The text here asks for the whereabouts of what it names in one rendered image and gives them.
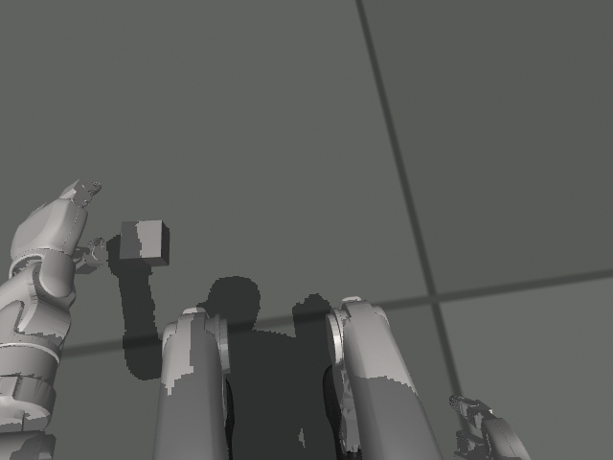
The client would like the left robot arm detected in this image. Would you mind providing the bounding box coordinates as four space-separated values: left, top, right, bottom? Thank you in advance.
0 249 76 460

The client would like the left robot hand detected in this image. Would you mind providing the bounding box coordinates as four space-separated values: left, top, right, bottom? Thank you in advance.
11 179 105 274

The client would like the right robot hand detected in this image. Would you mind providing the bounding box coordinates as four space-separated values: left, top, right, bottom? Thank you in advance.
449 395 532 460

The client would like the cube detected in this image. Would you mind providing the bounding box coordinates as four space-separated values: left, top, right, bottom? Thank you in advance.
120 220 170 268

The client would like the right robot foot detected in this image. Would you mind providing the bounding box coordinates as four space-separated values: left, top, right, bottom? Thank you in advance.
323 365 362 460

